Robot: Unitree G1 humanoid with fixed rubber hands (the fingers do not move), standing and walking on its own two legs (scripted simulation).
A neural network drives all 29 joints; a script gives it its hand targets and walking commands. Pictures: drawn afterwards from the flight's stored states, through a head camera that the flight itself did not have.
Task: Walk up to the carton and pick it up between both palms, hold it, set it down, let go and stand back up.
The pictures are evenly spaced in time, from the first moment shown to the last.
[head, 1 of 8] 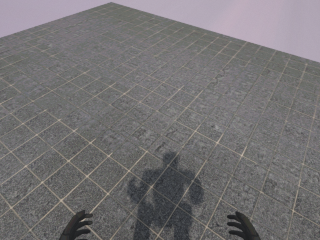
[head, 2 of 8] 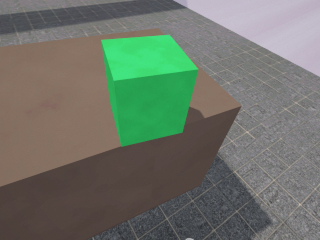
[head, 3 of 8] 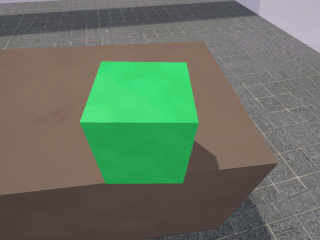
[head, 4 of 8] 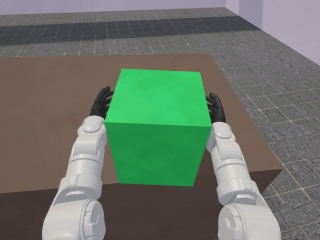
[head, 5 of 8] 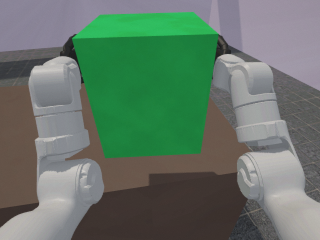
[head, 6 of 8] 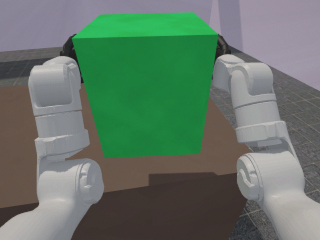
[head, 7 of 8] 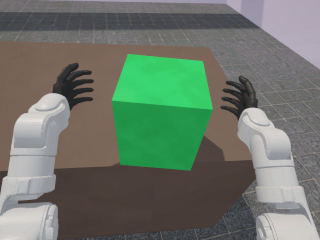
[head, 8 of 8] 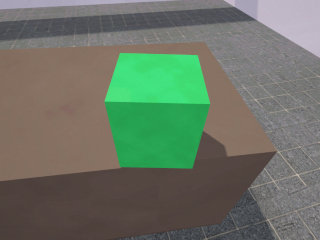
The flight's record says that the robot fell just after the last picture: no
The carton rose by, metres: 0.22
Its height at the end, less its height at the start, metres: +0.00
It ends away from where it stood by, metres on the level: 0.02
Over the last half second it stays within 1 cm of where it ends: yes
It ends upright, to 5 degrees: yes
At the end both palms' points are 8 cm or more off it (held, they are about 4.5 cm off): yes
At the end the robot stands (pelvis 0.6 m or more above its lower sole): yes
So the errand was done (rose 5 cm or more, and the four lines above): yes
